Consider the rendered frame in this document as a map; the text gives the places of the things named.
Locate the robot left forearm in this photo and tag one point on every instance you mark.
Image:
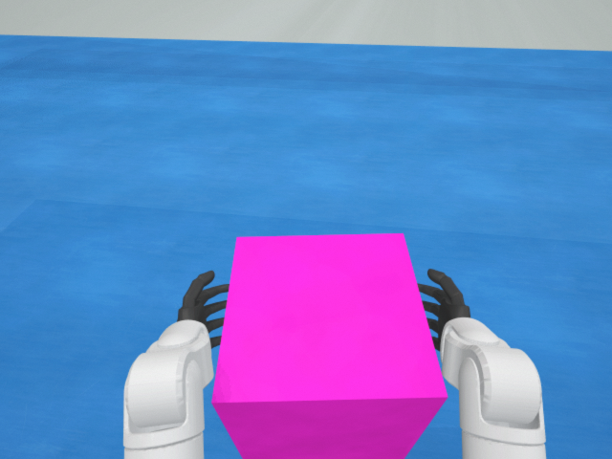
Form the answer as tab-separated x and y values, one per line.
163	403

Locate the robot right forearm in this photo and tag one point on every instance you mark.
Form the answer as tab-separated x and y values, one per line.
500	396

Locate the carton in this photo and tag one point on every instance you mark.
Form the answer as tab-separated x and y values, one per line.
326	351

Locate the left robot hand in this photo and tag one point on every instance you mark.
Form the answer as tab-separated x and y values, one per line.
195	299

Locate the right robot hand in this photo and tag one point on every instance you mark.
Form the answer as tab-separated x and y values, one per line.
451	300

